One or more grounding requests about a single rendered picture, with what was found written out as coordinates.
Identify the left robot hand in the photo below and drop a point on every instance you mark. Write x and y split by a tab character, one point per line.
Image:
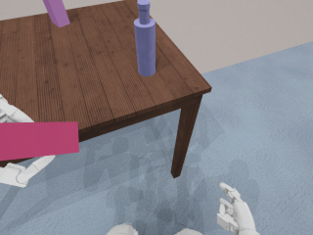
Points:
15	174

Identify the table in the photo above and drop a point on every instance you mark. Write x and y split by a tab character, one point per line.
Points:
87	72

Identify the left robot thigh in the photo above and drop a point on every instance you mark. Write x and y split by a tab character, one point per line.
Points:
123	229

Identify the sponge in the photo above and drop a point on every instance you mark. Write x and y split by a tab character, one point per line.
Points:
23	140

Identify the right robot hand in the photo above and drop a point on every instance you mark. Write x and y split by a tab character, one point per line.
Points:
237	217

